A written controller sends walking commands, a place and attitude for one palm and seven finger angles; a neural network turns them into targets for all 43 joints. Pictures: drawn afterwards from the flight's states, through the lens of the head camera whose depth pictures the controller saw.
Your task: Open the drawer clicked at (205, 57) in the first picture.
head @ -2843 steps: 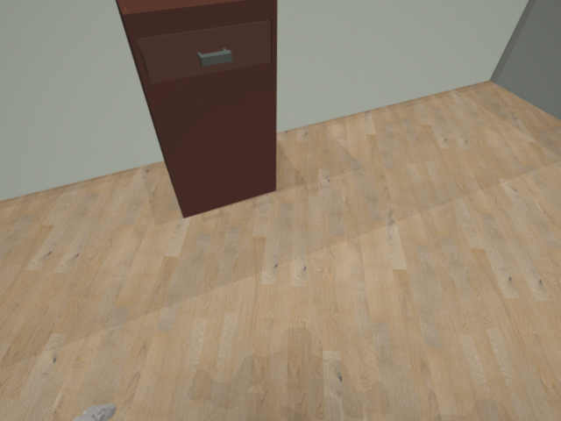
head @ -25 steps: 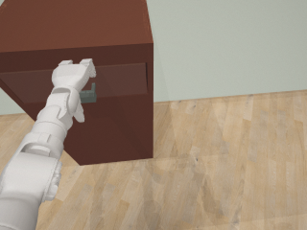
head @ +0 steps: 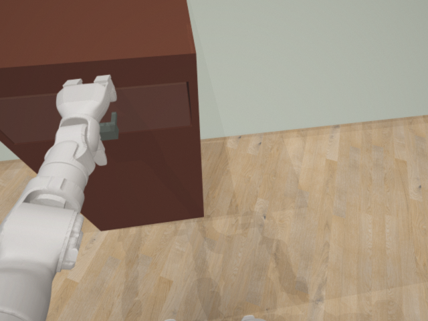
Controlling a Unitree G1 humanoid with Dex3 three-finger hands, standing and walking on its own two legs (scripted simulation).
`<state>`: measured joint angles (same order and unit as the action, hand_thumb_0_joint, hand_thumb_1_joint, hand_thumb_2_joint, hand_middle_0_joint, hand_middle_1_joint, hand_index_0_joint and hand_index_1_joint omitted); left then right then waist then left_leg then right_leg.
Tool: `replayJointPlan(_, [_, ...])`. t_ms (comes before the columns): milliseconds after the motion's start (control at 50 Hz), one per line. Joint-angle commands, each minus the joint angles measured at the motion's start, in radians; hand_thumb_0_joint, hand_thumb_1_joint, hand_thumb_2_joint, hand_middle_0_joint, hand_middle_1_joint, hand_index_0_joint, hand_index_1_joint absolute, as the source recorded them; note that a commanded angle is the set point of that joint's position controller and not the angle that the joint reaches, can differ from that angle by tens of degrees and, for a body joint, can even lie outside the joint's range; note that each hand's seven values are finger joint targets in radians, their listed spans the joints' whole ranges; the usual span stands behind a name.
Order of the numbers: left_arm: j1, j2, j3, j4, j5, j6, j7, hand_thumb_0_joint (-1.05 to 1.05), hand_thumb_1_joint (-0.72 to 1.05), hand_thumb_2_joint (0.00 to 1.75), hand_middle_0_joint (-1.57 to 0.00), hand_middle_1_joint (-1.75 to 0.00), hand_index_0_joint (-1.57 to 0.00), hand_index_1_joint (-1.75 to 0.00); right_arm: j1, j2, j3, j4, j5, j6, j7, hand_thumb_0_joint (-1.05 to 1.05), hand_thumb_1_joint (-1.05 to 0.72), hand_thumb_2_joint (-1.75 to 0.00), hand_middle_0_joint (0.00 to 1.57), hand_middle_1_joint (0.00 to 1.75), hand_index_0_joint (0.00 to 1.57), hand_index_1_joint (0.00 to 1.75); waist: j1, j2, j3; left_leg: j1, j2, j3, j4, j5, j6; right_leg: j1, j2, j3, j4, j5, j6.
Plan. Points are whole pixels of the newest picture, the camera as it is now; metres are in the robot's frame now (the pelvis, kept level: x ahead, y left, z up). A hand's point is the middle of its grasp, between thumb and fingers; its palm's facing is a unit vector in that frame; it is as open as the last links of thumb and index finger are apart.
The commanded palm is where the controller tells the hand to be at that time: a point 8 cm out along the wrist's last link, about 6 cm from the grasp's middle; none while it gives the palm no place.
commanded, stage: lower the fingers behind the handle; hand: left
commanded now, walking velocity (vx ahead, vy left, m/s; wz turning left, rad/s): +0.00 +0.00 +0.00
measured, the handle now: (93, 125) +0.54 +0.24 +0.01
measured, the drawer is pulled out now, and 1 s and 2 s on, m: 0.00 0.00 0.00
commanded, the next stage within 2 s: lift the fingers back up to retry in 1.20 s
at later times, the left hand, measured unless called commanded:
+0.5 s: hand (93, 136) +0.50 +0.23 +0.02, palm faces -0.02 -0.04 -1.00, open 13.6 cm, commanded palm +0.49 +0.22 +0.06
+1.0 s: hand (94, 138) +0.50 +0.23 +0.01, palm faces -0.01 -0.02 -1.00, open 13.8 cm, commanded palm +0.49 +0.22 +0.04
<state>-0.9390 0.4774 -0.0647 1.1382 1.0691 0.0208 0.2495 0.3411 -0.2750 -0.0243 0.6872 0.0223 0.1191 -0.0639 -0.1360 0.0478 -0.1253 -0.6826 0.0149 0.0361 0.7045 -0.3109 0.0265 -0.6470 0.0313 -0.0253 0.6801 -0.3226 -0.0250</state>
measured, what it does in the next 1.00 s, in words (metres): stands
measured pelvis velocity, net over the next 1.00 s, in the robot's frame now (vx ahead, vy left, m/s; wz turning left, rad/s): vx -0.02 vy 0.02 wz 0.00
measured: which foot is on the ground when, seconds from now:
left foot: down 0.00-1.00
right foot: down 0.00-1.00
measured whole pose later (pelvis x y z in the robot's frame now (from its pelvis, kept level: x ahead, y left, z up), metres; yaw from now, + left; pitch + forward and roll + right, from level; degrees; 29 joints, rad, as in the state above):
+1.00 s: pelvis -0.02 +0.02 -0.03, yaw +0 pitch +22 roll -3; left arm -1.01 0.49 -0.08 1.18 1.09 0.03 0.33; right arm 0.38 -0.26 -0.03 0.69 0.00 0.10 -0.03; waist -0.15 0.05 -0.15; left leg -0.96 0.01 0.02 0.93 -0.37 0.05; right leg -0.89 0.02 -0.05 0.87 -0.37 0.00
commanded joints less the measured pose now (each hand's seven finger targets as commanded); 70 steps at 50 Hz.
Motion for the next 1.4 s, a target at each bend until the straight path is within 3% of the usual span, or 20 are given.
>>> replayJointPlan(0, [-0.305, 0.283, 0.043, -0.072, 0.002, 0.015, -0.020, 0.00, -0.50, 0.30, -0.30, -1.20, -0.30, -1.20, 0.120, -0.147, -0.051, -0.072, -0.001, -0.021, -0.022, 0.00, -0.90, -0.90, 0.20, 0.30, 0.20, 0.30, 0.003, -0.070, -0.264, 0.106, -0.040, 0.008, -0.043, 0.127, 0.032, 0.155, 0.005, 0.026, -0.097, 0.179, 0.009])
replayJointPlan(60, [-0.326, 0.311, 0.064, -0.136, -0.004, -0.041, -0.026, 0.00, -0.50, 0.30, -0.30, -1.20, -0.30, -1.20, 0.135, -0.149, -0.055, -0.082, -0.003, -0.033, -0.023, 0.00, -0.90, -0.90, 0.20, 0.30, 0.20, 0.30, 0.003, -0.041, -0.306, 0.105, -0.040, 0.001, -0.020, 0.128, 0.034, 0.146, 0.006, 0.034, -0.078, 0.177, 0.007])
replayJointPlan(100, [-0.422, 0.293, 0.047, -0.240, -0.004, -0.101, -0.019, 0.00, -0.50, 0.30, -0.30, -1.20, -0.30, -1.20, 0.149, -0.143, -0.065, -0.078, -0.009, -0.044, -0.026, 0.00, -0.90, -0.90, 0.20, 0.30, 0.20, 0.30, -0.018, 0.016, -0.362, 0.139, -0.040, -0.009, 0.001, 0.132, 0.038, 0.114, 0.008, 0.040, -0.066, 0.167, 0.006])
replayJointPlan(120, [-0.465, 0.292, 0.051, -0.286, -0.006, -0.131, -0.011, 0.00, -0.50, 0.30, -0.30, -1.20, -0.30, -1.20, 0.159, -0.140, -0.071, -0.068, -0.014, -0.049, -0.025, 0.00, -0.90, -0.90, 0.20, 0.30, 0.20, 0.30, -0.032, 0.000, -0.389, 0.162, -0.036, -0.020, 0.015, 0.158, 0.041, 0.106, 0.011, 0.039, -0.057, 0.182, 0.005])
replayJointPlan(180, [-0.472, 0.324, 0.094, -0.345, 0.002, -0.181, 0.041, 0.00, -0.50, 0.30, -0.30, -1.20, -0.30, -1.20, 0.181, -0.140, -0.082, -0.048, -0.027, -0.058, -0.026, 0.00, -0.90, -0.90, 0.20, 0.30, 0.20, 0.30, -0.023, 0.076, -0.501, 0.218, -0.038, -0.039, 0.052, 0.215, 0.037, 0.062, 0.017, 0.032, -0.016, 0.191, -0.002])
replayJointPlan(240, [-0.396, 0.226, 0.059, -0.262, -0.004, -0.151, 0.083, 0.00, -0.50, 0.30, -0.30, -1.20, -0.30, -1.20, 0.197, -0.134, -0.088, -0.014, -0.036, -0.060, -0.007, 0.00, -0.90, -0.90, 0.20, 0.30, 0.20, 0.30, -0.030, 0.064, -0.455, 0.227, -0.029, -0.047, 0.073, 0.274, 0.029, -0.011, 0.028, 0.004, -0.002, 0.207, -0.005])
replayJointPlan(260, [-0.389, 0.252, 0.085, -0.250, -0.005, -0.137, 0.097, 0.00, -0.50, 0.30, -0.30, -1.20, -0.30, -1.20, 0.198, -0.142, -0.087, -0.004, -0.038, -0.058, -0.001, 0.00, -0.90, -0.90, 0.20, 0.30, 0.20, 0.30, -0.021, 0.068, -0.447, 0.220, -0.025, -0.049, 0.076, 0.286, 0.025, -0.020, 0.029, -0.001, 0.005, 0.211, -0.006])
replayJointPlan(320, [-0.414, 0.196, 0.046, -0.212, -0.005, -0.081, 0.115, 0.00, -0.50, 0.30, -0.30, -1.20, -0.30, -1.20, 0.202, -0.145, -0.087, 0.008, -0.042, -0.048, 0.019, 0.00, -0.90, -0.90, 0.20, 0.30, 0.20, 0.30, -0.031, 0.065, -0.449, 0.232, -0.026, -0.052, 0.077, 0.324, 0.022, -0.033, 0.035, -0.011, 0.004, 0.228, -0.009])
replayJointPlan(380, [-0.416, 0.248, 0.076, -0.199, 0.010, -0.039, 0.119, 0.00, -0.50, 0.30, -0.30, -1.20, -0.30, -1.20, 0.202, -0.150, -0.084, 0.008, -0.040, -0.036, 0.025, 0.00, -0.90, -0.90, 0.20, 0.30, 0.20, 0.30, -0.021, 0.064, -0.474, 0.233, -0.025, -0.052, 0.078, 0.351, 0.021, 0.000, 0.037, -0.011, 0.011, 0.263, -0.009])
replayJointPlan(440, [-0.397, 0.177, 0.023, -0.146, 0.020, -0.001, 0.109, 0.00, -0.50, 0.30, -0.30, -1.20, -0.30, -1.20, 0.202, -0.144, -0.085, 0.012, -0.037, -0.027, 0.027, 0.00, -0.90, -0.90, 0.20, 0.30, 0.20, 0.30, -0.036, 0.038, -0.433, 0.238, -0.020, -0.054, 0.074, 0.366, 0.020, -0.020, 0.039, -0.019, 0.006, 0.261, -0.007])
replayJointPlan(480, [-0.378, 0.175, 0.019, -0.100, 0.019, 0.020, 0.100, 0.00, -0.50, 0.30, -0.30, -1.20, -0.30, -1.20, 0.193, -0.149, -0.080, 0.010, -0.032, -0.022, 0.029, 0.00, -0.90, -0.90, 0.20, 0.30, 0.20, 0.30, -0.042, -0.004, -0.365, 0.197, -0.020, -0.052, 0.060, 0.304, 0.024, -0.034, 0.039, -0.020, -0.008, 0.219, -0.005])
replayJointPlan(560, [-0.398, 0.192, 0.014, -0.061, 0.024, 0.027, 0.080, 0.00, -0.50, 0.30, -0.30, -1.20, -0.30, -1.20, 0.186, -0.150, -0.069, -0.001, -0.028, -0.020, 0.021, 0.00, -0.90, -0.90, 0.20, 0.30, 0.20, 0.30, -0.053, -0.020, -0.307, 0.141, -0.025, -0.048, 0.055, 0.226, 0.031, -0.049, 0.035, -0.015, -0.010, 0.171, -0.005])
replayJointPlan(660, [-0.364, 0.216, 0.025, -0.038, 0.036, 0.012, 0.057, 0.00, -0.50, 0.30, -0.30, -1.20, -0.30, -1.20, 0.182, -0.148, -0.062, -0.025, -0.030, -0.018, 0.016, 0.00, -0.90, -0.90, 0.20, 0.30, 0.20, 0.30, -0.042, -0.009, -0.309, 0.106, -0.026, -0.048, 0.074, 0.188, 0.031, -0.078, 0.033, -0.016, 0.017, 0.130, -0.008])
replayJointPlan(700, [-0.350, 0.169, -0.005, -0.036, 0.035, 0.005, 0.054, 0.00, -0.50, 0.30, -0.30, -1.20, -0.30, -1.20, 0.182, -0.142, -0.063, -0.036, -0.030, -0.021, 0.019, 0.00, -0.90, -0.90, 0.20, 0.30, 0.20, 0.30, -0.046, 0.008, -0.303, 0.112, -0.024, -0.053, 0.081, 0.177, 0.029, -0.114, 0.035, -0.023, 0.025, 0.105, -0.011])
replayJointPlan(820, [-0.416, 0.139, -0.029, -0.050, 0.038, 0.011, 0.063, 0.00, -0.50, 0.30, -0.30, -1.20, -0.30, -1.20, 0.192, -0.144, -0.068, -0.043, -0.031, -0.033, 0.021, 0.00, -0.90, -0.90, 0.20, 0.30, 0.20, 0.30, -0.069, 0.013, -0.327, 0.103, -0.016, -0.068, 0.107, 0.128, 0.030, -0.187, 0.036, -0.026, 0.053, 0.052, -0.010])
replayJointPlan(860, [-0.416, 0.198, 0.008, -0.047, 0.044, 0.022, 0.069, 0.00, -0.50, 0.30, -0.30, -1.20, -0.30, -1.20, 0.203, -0.150, -0.066, -0.043, -0.031, -0.033, 0.021, 0.00, -0.90, -0.90, 0.20, 0.30, 0.20, 0.30, -0.057, 0.023, -0.374, 0.103, -0.016, -0.068, 0.117, 0.132, 0.029, -0.173, 0.037, -0.024, 0.066, 0.055, -0.009])
replayJointPlan(1000, [-0.455, 0.202, -0.013, -0.018, 0.032, 0.060, 0.052, 0.00, -0.50, 0.30, -0.30, -1.20, -0.30, -1.20, 0.201, -0.153, -0.055, -0.041, -0.024, -0.037, 0.014, 0.00, -0.90, -0.90, 0.20, 0.30, 0.20, 0.30, -0.075, 0.021, -0.332, 0.056, -0.018, -0.067, 0.102, 0.034, 0.031, -0.187, 0.037, -0.024, 0.050, -0.007, -0.004])
replayJointPlan(1060, [-0.441, 0.247, 0.014, -0.007, 0.028, 0.058, 0.039, 0.00, -0.50, 0.30, -0.30, -1.20, -0.30, -1.20, 0.202, -0.158, -0.047, -0.043, -0.021, -0.040, 0.008, 0.00, -0.90, -0.90, 0.20, 0.30, 0.20, 0.30, -0.065, 0.011, -0.335, 0.032, -0.019, -0.068, 0.098, 0.005, 0.034, -0.175, 0.036, -0.021, 0.052, -0.025, -0.005])
replayJointPlan(1200, [-0.448, 0.217, -0.014, -0.006, 0.020, 0.028, 0.017, 0.00, -0.50, 0.30, -0.30, -1.20, -0.30, -1.20, 0.208, -0.156, -0.045, -0.048, -0.020, -0.058, 0.003, 0.00, -0.90, -0.90, 0.20, 0.30, 0.20, 0.30, -0.077, 0.009, -0.295, 0.009, -0.016, -0.072, 0.094, -0.052, 0.035, -0.210, 0.035, -0.023, 0.051, -0.063, -0.003])
replayJointPlan(1380, [-0.524, 0.303, 0.041, -0.097, 0.006, 0.006, 0.031, 0.00, -0.50, 0.30, -0.30, -1.20, -0.30, -1.20, 0.219, -0.158, -0.045, -0.049, -0.019, -0.067, -0.004, 0.00, -0.90, -0.90, 0.20, 0.30, 0.20, 0.30, -0.065, 0.038, -0.394, 0.062, -0.015, -0.078, 0.087, -0.017, 0.035, -0.159, 0.034, -0.017, 0.046, -0.039, 0.000])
